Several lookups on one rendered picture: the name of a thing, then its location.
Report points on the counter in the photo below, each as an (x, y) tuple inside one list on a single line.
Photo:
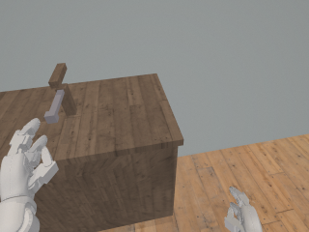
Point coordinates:
[(115, 144)]

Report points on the robot left forearm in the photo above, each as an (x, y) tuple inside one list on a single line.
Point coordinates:
[(18, 214)]

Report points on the tap lever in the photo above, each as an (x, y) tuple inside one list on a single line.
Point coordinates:
[(52, 116)]

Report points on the robot left hand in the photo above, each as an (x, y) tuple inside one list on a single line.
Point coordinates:
[(18, 165)]

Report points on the robot right hand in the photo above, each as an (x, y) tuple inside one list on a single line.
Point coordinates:
[(247, 218)]

